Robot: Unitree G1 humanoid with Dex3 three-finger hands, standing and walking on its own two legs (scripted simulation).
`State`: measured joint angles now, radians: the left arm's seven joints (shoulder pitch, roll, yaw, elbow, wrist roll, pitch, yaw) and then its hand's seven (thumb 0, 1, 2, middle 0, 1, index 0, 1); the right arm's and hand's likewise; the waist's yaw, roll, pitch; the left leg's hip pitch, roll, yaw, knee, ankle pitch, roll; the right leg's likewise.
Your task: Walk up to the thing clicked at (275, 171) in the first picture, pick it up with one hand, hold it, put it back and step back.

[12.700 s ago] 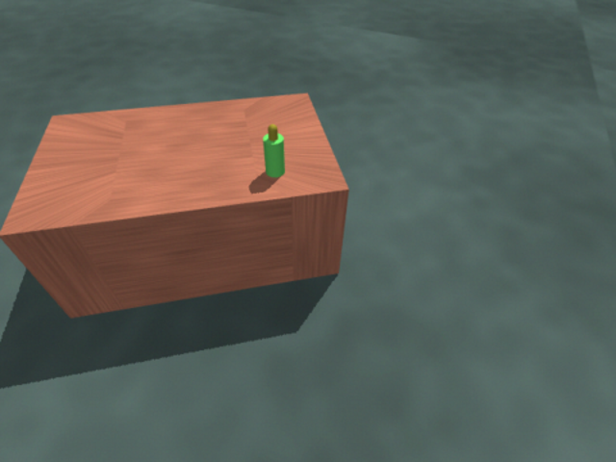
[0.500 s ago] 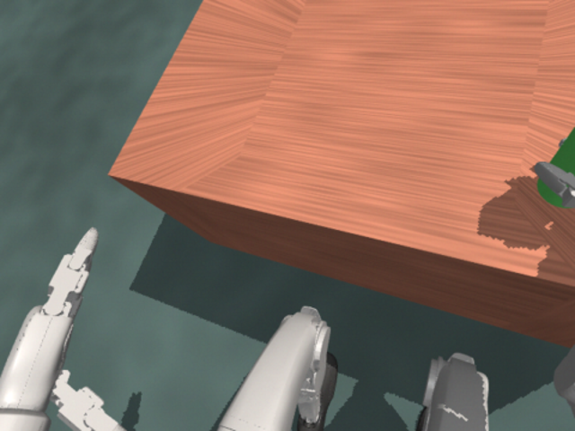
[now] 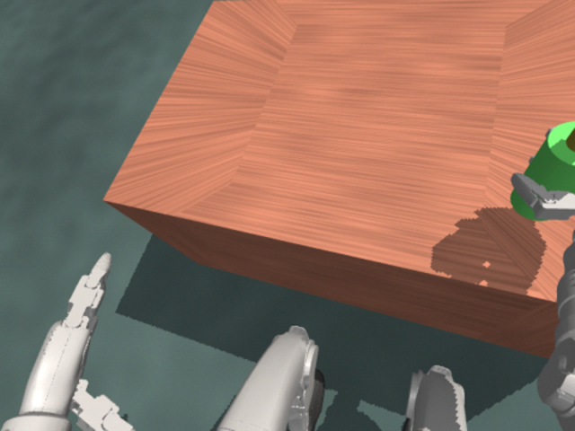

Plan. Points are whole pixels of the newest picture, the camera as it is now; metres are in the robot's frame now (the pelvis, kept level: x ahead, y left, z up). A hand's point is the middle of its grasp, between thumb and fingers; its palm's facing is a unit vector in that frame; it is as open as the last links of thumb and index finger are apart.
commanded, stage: settle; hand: right
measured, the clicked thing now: (564, 164) +0.51 -0.22 +0.00
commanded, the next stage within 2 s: lift in 0.32 s
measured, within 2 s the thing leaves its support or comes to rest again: neither
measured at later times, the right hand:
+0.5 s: hand (565, 161) +0.51 -0.22 +0.00, palm faces +0.20 +0.98 +0.01, open 9.1 cm
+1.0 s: hand out of the picture +0.46 -0.22 +0.07, palm faces +0.21 +0.98 +0.01, open 9.1 cm
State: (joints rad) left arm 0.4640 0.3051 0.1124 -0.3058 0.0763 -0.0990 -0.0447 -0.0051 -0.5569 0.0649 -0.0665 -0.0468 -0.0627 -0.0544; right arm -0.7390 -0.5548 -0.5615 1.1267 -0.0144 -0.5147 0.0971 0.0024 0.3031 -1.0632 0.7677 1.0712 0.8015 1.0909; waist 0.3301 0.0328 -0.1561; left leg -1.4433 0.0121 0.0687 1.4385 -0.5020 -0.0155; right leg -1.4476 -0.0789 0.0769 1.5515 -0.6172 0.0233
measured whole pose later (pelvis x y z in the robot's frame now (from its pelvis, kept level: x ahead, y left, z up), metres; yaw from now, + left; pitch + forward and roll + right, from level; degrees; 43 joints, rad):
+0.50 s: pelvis +0.01 +0.00 +0.02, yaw +0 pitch +28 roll +5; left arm 0.44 0.28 0.08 -0.21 0.08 -0.08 -0.04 -0.01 -0.55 0.06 -0.06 -0.05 -0.06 -0.05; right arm -0.72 -0.52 -0.54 1.11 0.00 -0.51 0.09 0.00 0.29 -1.06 0.75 1.10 0.78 1.12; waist 0.30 0.03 -0.16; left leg -1.35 0.01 0.07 1.36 -0.49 -0.02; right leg -1.36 -0.08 0.07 1.47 -0.61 0.02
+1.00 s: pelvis +0.03 -0.01 +0.07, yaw -2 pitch +22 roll +3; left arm 0.46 0.24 0.08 -0.08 0.06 -0.04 -0.03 -0.01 -0.55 0.06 -0.05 -0.04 -0.05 -0.05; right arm -0.51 -0.34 -0.43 0.87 0.05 -0.46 0.06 0.00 0.30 -1.07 0.75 1.10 0.78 1.12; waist 0.19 0.02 -0.16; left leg -1.11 0.02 0.05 1.19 -0.47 -0.03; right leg -1.10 -0.07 0.04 1.28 -0.57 0.02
